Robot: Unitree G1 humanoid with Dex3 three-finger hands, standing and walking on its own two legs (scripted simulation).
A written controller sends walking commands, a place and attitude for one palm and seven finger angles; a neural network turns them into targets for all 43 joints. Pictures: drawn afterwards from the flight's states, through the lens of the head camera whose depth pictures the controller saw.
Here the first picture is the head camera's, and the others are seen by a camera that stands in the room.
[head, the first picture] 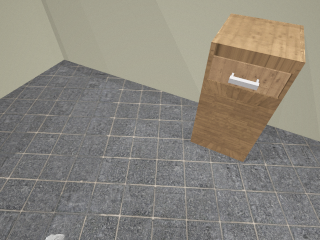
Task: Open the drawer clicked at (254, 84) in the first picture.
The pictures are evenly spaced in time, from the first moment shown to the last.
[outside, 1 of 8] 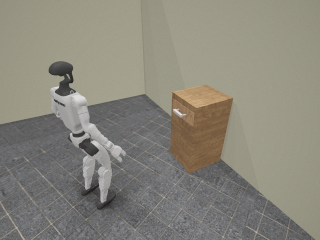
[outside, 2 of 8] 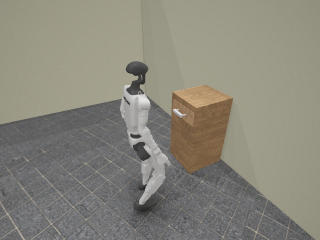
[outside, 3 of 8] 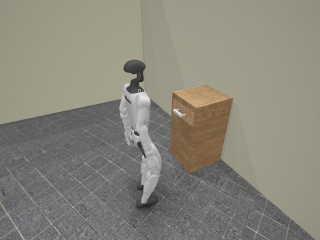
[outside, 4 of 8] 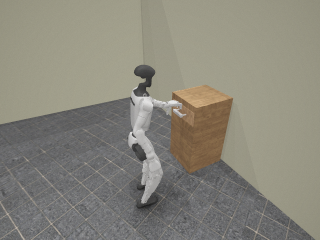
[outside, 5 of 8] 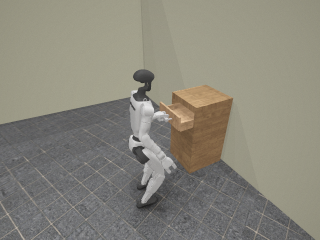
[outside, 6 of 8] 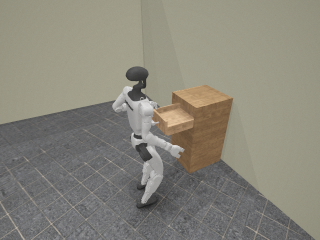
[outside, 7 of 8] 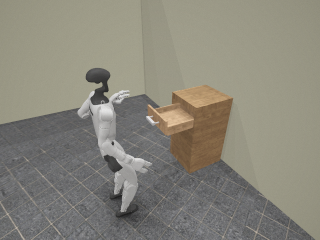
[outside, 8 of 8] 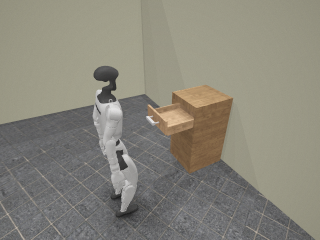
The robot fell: no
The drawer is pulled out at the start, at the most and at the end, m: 0.00 0.30 0.30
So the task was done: yes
